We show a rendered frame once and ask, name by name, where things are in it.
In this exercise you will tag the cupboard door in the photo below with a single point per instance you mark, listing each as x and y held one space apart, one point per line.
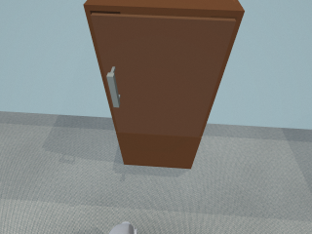
166 69

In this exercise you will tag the robot left thigh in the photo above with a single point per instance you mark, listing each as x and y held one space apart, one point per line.
124 228

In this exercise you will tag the handle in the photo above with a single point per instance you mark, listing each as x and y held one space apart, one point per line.
111 80

